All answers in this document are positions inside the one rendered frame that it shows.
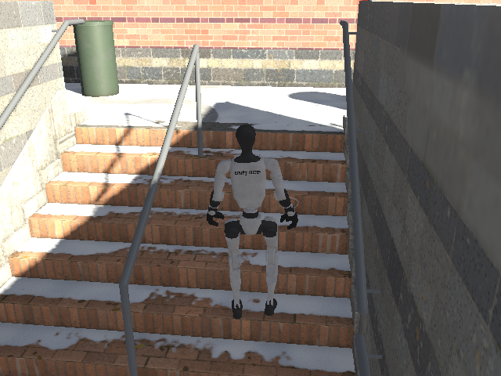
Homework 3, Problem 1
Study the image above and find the left robot forearm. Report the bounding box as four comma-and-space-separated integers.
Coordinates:
207, 190, 221, 215

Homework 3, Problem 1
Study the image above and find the robot foot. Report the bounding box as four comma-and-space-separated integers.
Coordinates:
232, 299, 243, 319
265, 299, 277, 316

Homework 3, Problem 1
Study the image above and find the robot right hand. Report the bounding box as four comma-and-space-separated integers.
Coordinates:
280, 212, 298, 230

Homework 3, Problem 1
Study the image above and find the right robot forearm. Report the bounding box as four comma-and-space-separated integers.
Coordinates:
279, 189, 296, 216

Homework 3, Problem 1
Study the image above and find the robot left hand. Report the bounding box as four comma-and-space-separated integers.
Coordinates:
207, 211, 225, 226

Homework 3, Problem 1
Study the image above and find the robot right upper arm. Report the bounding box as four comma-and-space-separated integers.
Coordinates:
264, 157, 286, 201

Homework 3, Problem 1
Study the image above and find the robot left foot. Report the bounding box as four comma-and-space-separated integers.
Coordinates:
232, 299, 243, 319

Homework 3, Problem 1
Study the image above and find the robot left upper arm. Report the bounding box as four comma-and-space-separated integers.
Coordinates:
212, 159, 231, 202

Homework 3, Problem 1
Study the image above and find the robot right foot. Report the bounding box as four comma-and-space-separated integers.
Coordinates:
265, 299, 277, 316

